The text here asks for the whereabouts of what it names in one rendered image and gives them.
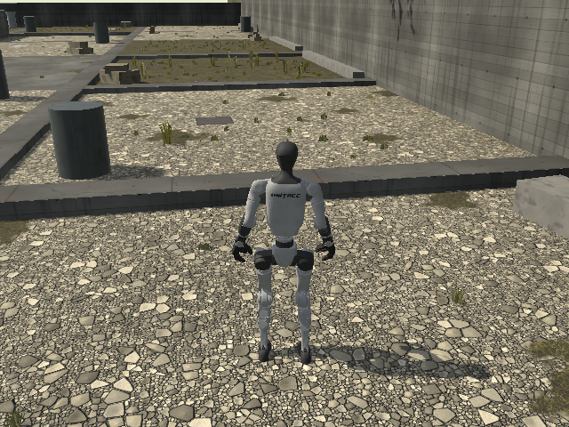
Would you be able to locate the robot left hand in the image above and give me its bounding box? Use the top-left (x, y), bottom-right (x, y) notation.
top-left (232, 243), bottom-right (252, 262)

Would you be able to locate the robot left forearm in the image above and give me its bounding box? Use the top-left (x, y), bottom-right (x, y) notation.
top-left (234, 214), bottom-right (251, 247)

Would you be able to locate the robot right forearm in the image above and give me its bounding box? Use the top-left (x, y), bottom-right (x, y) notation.
top-left (318, 216), bottom-right (333, 247)

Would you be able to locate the left robot upper arm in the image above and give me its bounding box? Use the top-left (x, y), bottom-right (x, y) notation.
top-left (242, 179), bottom-right (268, 228)

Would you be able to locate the right robot upper arm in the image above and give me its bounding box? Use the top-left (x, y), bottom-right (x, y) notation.
top-left (305, 180), bottom-right (327, 230)

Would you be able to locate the right robot foot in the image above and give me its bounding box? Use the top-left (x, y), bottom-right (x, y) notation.
top-left (297, 342), bottom-right (311, 365)

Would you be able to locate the left robot thigh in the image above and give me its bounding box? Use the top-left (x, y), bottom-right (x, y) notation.
top-left (254, 247), bottom-right (273, 307)

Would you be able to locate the robot right hand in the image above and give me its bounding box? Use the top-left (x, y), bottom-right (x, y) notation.
top-left (315, 243), bottom-right (335, 261)

